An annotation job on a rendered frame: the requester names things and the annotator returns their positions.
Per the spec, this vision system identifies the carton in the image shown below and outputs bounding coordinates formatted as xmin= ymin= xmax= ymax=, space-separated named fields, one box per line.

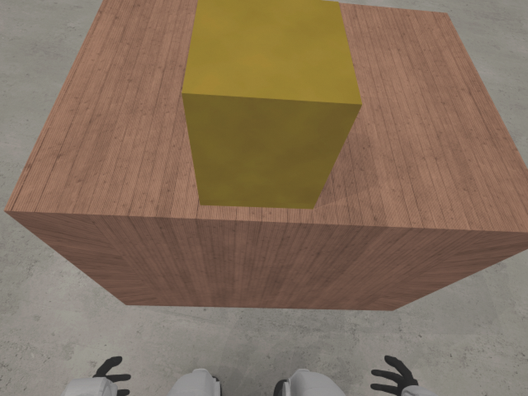
xmin=181 ymin=0 xmax=362 ymax=209

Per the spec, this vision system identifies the robot right hand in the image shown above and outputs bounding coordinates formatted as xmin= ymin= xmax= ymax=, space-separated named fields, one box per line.
xmin=370 ymin=356 xmax=419 ymax=396

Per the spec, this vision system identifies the robot right thigh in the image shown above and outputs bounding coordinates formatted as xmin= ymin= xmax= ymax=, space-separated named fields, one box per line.
xmin=282 ymin=371 xmax=346 ymax=396

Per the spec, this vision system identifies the pedestal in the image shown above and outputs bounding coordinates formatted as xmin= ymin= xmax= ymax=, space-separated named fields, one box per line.
xmin=4 ymin=0 xmax=528 ymax=311

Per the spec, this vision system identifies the left robot forearm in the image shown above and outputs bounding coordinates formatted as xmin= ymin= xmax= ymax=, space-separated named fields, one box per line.
xmin=60 ymin=377 xmax=118 ymax=396

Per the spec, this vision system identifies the robot left shin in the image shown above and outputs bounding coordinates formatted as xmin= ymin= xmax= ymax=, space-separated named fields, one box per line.
xmin=192 ymin=369 xmax=211 ymax=376

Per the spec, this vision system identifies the robot left hand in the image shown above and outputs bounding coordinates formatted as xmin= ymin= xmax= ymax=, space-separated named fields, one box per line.
xmin=92 ymin=356 xmax=131 ymax=396

